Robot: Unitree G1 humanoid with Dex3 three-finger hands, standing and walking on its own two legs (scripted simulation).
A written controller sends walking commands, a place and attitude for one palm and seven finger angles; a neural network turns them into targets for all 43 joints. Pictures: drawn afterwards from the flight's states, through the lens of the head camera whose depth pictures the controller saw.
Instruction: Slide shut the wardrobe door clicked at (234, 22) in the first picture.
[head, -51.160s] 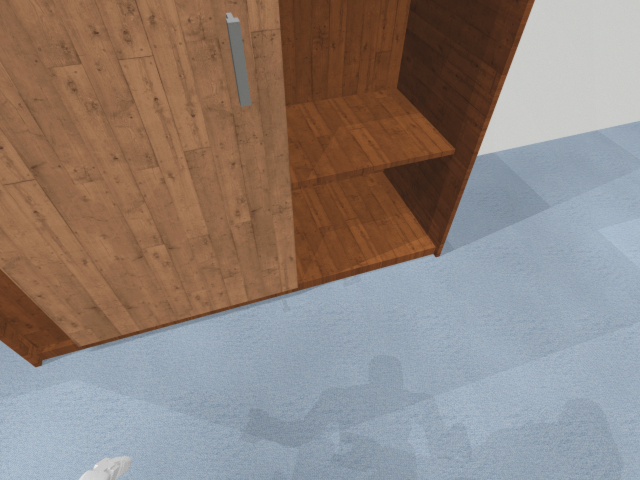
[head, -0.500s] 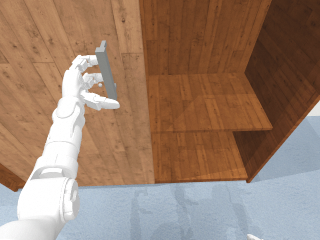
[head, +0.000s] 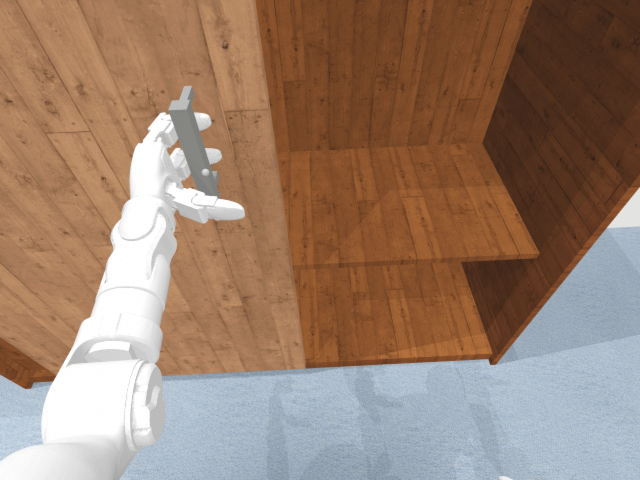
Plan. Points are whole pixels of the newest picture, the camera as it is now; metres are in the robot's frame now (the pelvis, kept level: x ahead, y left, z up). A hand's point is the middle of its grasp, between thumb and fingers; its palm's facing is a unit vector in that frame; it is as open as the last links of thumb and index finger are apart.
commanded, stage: slide the fingers in behind the handle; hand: left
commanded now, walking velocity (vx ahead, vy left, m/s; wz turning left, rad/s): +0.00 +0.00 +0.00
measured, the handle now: (199, 149) +0.51 +0.15 +0.15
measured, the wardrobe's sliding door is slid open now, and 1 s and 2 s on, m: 0.59 0.59 0.59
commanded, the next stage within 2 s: grip the handle and tug to test in 0.54 s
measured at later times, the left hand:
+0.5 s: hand (206, 174) +0.45 +0.13 +0.16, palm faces +0.03 -1.00 -0.01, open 14.5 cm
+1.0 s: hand (206, 172) +0.45 +0.13 +0.16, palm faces +0.04 -1.00 -0.01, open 11.4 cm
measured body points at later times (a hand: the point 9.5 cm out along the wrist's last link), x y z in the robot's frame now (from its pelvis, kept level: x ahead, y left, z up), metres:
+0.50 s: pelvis +0.01 +0.01 +0.00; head +0.03 -0.02 +0.45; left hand +0.44 +0.18 +0.17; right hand +0.12 -0.25 -0.11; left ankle +0.03 +0.13 -0.72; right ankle -0.05 -0.11 -0.72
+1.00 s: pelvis +0.01 +0.01 +0.00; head +0.03 -0.01 +0.45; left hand +0.44 +0.18 +0.17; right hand +0.11 -0.25 -0.12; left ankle +0.03 +0.13 -0.72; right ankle -0.05 -0.11 -0.72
